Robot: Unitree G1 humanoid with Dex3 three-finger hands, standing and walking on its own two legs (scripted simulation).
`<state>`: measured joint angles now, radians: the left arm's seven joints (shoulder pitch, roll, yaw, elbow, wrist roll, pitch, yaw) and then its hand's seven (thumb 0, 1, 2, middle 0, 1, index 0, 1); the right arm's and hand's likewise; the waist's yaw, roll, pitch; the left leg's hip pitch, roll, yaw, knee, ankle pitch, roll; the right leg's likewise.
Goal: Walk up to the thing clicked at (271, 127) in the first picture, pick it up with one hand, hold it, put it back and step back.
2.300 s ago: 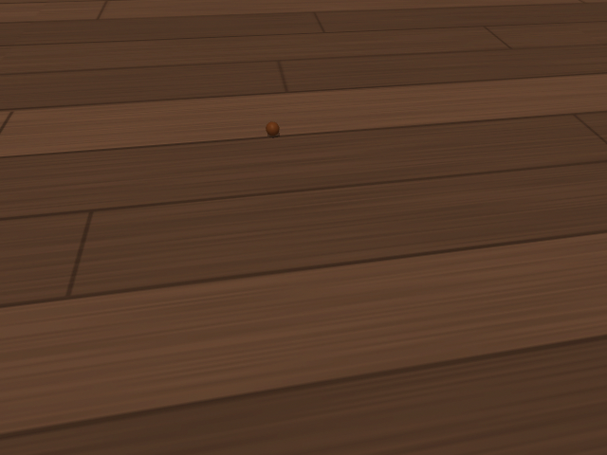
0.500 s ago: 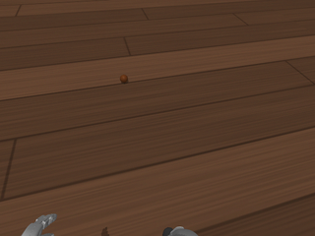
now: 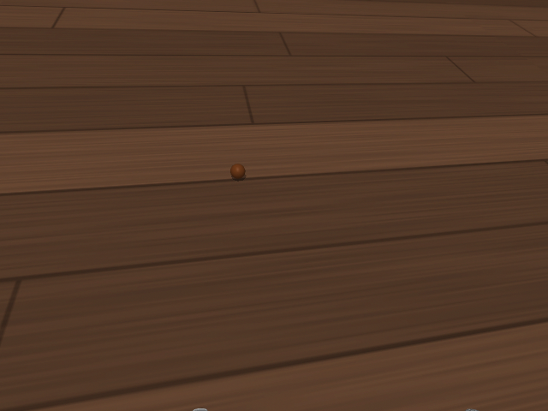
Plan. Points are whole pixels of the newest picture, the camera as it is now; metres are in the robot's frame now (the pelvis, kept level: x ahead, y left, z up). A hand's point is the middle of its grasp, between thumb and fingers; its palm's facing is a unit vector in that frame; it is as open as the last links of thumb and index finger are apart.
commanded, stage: walk up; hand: left
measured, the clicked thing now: (237, 171) +1.35 +0.17 -0.71
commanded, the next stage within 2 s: none
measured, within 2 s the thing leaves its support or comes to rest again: neither
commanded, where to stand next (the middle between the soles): +1.00 -0.06 m, yaw +1 degrees
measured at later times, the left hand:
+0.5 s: hand (153, 278) +0.37 +0.23 -0.11, palm faces -0.05 -0.92 -0.39, open 7.4 cm
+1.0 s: hand (158, 224) +0.52 +0.27 -0.14, palm faces -0.09 -0.94 -0.33, open 7.4 cm
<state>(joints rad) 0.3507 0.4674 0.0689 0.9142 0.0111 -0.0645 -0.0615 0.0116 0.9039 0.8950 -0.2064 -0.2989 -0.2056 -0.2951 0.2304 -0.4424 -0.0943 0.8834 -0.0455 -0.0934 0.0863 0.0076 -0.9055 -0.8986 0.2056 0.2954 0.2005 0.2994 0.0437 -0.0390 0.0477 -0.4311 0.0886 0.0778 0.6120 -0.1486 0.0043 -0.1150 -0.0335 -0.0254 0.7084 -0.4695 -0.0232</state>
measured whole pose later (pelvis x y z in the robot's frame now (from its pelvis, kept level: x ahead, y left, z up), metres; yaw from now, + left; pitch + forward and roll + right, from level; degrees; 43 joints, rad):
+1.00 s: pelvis +0.46 -0.01 +0.02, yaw -2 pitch -3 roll +1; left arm 0.28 0.45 0.04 0.92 0.01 -0.05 -0.06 0.01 0.91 0.90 -0.20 -0.30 -0.20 -0.29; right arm 0.30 -0.40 -0.04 0.87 -0.01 -0.10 0.05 0.01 -0.90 -0.90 0.21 0.30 0.20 0.30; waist -0.02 -0.08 0.07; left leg -0.23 0.04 0.13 0.52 -0.24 0.03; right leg -0.48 -0.08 0.00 0.96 -0.33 -0.01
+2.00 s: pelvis +0.82 -0.08 +0.00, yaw +0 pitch -3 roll +1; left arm 0.30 0.44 0.06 0.91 0.01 -0.07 -0.07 0.01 0.91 0.89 -0.21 -0.30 -0.21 -0.29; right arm 0.35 -0.44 -0.05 0.86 -0.02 -0.05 0.06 0.01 -0.90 -0.90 0.21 0.30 0.20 0.30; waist -0.03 0.00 0.06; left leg -0.20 0.07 0.08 0.62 -0.38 0.01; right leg -0.39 -0.07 -0.04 0.61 -0.22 -0.01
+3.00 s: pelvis +0.95 -0.06 +0.02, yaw +0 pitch -3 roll -1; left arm 0.10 0.38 -0.01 1.12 0.00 -0.04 0.01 0.01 0.91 0.89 -0.21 -0.30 -0.20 -0.29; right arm 0.04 -0.36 0.00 1.13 0.00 0.00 0.03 0.01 -0.91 -0.90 0.21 0.30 0.20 0.30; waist 0.00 0.02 0.07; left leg -0.26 0.04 0.05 0.44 -0.14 0.00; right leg -0.11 -0.03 -0.01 0.43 -0.27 0.03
